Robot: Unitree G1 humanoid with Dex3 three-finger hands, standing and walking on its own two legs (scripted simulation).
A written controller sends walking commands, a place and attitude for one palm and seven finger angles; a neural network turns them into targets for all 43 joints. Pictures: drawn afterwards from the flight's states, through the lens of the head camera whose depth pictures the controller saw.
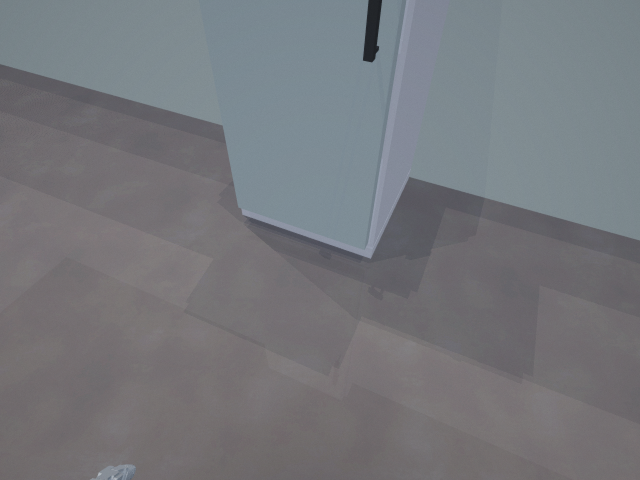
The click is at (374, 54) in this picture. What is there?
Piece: fridge door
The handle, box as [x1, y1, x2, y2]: [363, 0, 381, 61]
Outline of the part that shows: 381,0 368,1 363,60 372,61 374,59 375,53 378,50 378,46 376,45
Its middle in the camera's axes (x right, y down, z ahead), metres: +0.13 -0.56 +0.86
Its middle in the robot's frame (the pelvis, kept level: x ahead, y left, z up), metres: +1.05 -0.07 +0.23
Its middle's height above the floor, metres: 1.00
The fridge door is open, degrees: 0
